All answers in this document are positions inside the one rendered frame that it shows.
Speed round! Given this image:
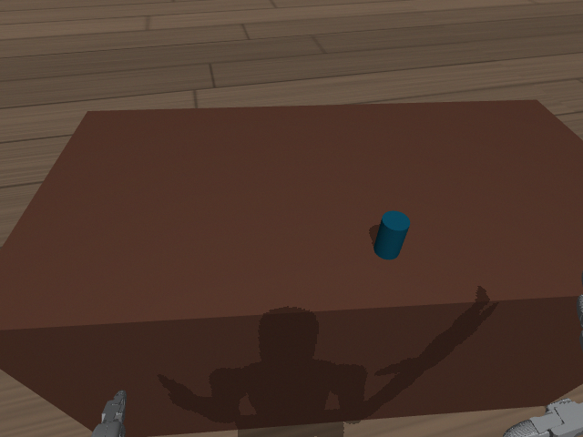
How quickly can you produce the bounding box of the right robot hand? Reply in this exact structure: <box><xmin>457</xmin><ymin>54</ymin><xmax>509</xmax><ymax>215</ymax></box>
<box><xmin>503</xmin><ymin>271</ymin><xmax>583</xmax><ymax>437</ymax></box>

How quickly can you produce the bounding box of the can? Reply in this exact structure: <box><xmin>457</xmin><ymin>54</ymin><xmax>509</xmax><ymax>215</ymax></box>
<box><xmin>373</xmin><ymin>211</ymin><xmax>410</xmax><ymax>259</ymax></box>

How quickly can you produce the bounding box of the left robot hand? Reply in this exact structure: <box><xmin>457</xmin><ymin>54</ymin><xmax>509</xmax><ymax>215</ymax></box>
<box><xmin>91</xmin><ymin>390</ymin><xmax>127</xmax><ymax>437</ymax></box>

